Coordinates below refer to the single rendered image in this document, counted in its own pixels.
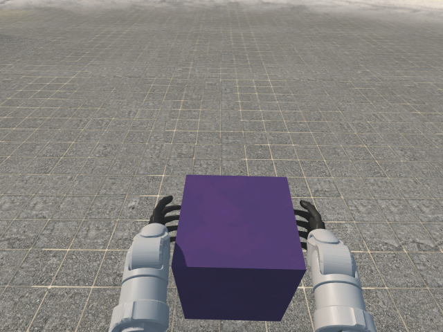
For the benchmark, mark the robot right forearm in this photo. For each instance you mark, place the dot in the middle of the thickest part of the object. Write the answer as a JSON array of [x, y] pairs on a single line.
[[340, 306]]

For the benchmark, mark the carton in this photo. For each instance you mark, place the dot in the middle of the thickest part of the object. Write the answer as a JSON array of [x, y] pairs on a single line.
[[237, 254]]

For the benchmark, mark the left robot hand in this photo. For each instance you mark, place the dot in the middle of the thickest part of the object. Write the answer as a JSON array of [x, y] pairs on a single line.
[[161, 210]]

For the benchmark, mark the robot left forearm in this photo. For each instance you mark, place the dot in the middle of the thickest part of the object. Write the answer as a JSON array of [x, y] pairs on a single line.
[[142, 305]]

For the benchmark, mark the right robot hand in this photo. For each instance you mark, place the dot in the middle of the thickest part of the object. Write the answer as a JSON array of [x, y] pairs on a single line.
[[313, 217]]

